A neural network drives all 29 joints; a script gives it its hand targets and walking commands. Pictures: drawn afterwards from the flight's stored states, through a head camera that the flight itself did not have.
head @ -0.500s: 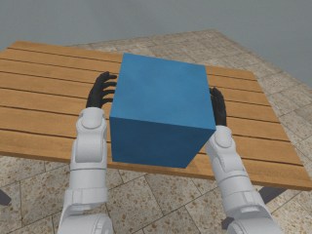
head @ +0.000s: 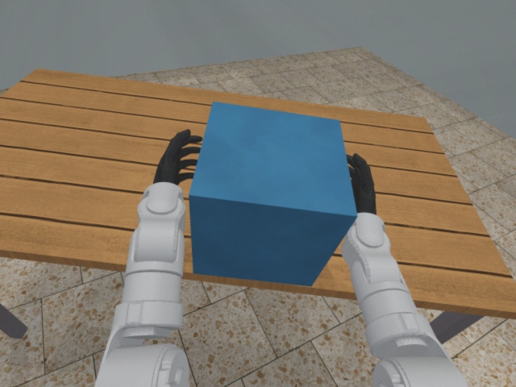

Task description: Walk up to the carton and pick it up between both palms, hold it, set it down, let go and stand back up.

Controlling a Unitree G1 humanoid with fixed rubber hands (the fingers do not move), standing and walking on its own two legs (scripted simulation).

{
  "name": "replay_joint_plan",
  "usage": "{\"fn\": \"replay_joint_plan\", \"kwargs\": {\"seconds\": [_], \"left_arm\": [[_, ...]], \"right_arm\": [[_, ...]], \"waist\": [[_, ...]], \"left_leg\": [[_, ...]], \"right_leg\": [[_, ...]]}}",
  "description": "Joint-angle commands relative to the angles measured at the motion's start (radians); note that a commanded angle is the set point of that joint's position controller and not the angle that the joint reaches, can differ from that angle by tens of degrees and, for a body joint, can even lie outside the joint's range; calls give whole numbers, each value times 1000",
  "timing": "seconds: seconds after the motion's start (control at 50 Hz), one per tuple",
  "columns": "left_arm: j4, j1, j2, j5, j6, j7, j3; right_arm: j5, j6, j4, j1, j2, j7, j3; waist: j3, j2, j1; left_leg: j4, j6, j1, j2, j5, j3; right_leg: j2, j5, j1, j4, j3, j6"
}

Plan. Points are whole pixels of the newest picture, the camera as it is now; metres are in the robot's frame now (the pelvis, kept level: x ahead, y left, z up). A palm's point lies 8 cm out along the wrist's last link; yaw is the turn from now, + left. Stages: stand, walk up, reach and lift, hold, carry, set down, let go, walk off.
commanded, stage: set down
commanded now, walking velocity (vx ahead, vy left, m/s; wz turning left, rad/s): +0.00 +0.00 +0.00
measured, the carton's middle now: (264, 198) +0.39 -0.02 +0.10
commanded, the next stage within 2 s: none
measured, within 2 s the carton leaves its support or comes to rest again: rests again in 1.56 s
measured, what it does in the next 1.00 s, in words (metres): stands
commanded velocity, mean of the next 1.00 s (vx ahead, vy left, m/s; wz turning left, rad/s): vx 0.00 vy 0.00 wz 0.00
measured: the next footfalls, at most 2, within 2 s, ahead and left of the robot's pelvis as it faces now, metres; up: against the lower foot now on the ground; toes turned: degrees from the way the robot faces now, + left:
none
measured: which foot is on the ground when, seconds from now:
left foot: down 0.00-1.00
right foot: down 0.00-1.00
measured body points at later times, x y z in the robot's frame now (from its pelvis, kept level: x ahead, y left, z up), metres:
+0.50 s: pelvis +0.00 -0.01 +0.00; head +0.01 +0.02 +0.45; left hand +0.41 +0.12 +0.10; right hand +0.38 -0.17 +0.10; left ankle +0.00 +0.11 -0.75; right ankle -0.01 -0.12 -0.75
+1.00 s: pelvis +0.01 +0.00 +0.00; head +0.03 +0.02 +0.45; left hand +0.42 +0.12 +0.07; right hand +0.39 -0.17 +0.07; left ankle +0.00 +0.11 -0.75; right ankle -0.01 -0.12 -0.75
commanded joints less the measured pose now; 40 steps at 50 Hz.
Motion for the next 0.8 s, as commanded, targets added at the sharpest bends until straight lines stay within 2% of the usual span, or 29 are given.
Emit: {"fn": "replay_joint_plan", "kwargs": {"seconds": [0.0,0.16,0.2,0.26,0.28,0.46,0.54,0.62,0.7,0.78], "left_arm": [[15,-462,-481,-85,-55,-134,-371],[104,-522,-489,-77,-124,-122,-325],[140,-514,-482,-66,-139,-123,-299],[182,-543,-489,-65,-166,-124,-281],[194,-543,-489,-63,-173,-124,-267],[240,-576,-510,-70,-256,-103,-266],[277,-572,-500,-64,-264,-105,-245],[280,-571,-499,-63,-277,-104,-228],[286,-592,-521,-68,-304,-90,-248],[318,-582,-525,-63,-324,-82,-237]], "right_arm": [[-33,-82,-221,-731,389,136,303],[-93,-104,-138,-749,420,156,240],[-106,-105,-103,-734,428,162,225],[-134,-113,-67,-739,437,168,184],[-144,-114,-57,-737,444,169,179],[-173,-141,-19,-731,495,181,176],[-182,-133,1,-722,499,180,172],[-193,-133,15,-709,509,184,160],[-205,-145,28,-700,521,192,144],[-216,-149,56,-691,529,199,138]], "waist": [[-416,82,-5],[-446,81,6],[-431,82,18],[-446,86,11],[-445,75,20],[-542,80,23],[-526,72,27],[-533,66,31],[-581,104,23],[-576,91,33]], "left_leg": [[-28,-50,75,-25,366,70],[-49,-44,36,-26,316,83],[-58,-42,18,-28,302,91],[-63,-42,4,-28,290,97],[-65,-39,2,-30,288,99],[-36,-53,-1,-30,393,101],[-39,-49,-33,-30,386,106],[-40,-52,-37,-29,393,104],[-21,-68,-10,-23,443,101],[-15,-70,-8,-21,454,101]], "right_leg": [[46,279,97,17,-64,15],[40,277,98,19,-53,17],[36,280,103,21,-49,18],[33,280,103,17,-46,21],[35,288,109,16,-45,23],[42,429,138,48,-35,29],[38,468,155,53,-25,36],[41,474,150,58,-24,35],[43,481,118,59,-26,26],[49,471,100,55,-27,24]]}}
